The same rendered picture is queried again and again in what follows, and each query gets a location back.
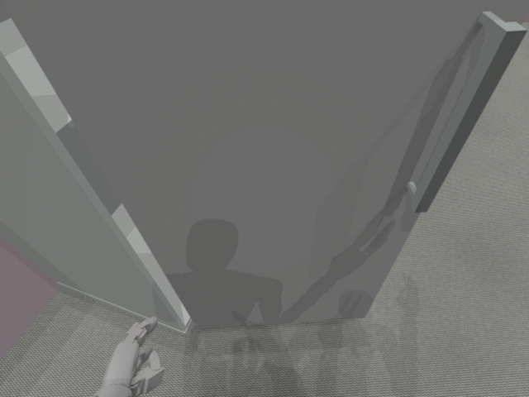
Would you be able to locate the handle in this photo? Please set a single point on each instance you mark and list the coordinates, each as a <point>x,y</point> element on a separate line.
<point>499,50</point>

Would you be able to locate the left robot hand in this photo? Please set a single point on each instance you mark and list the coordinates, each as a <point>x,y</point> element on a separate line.
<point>124,367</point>

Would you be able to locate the fridge door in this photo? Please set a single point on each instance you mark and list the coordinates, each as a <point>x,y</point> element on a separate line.
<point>263,147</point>

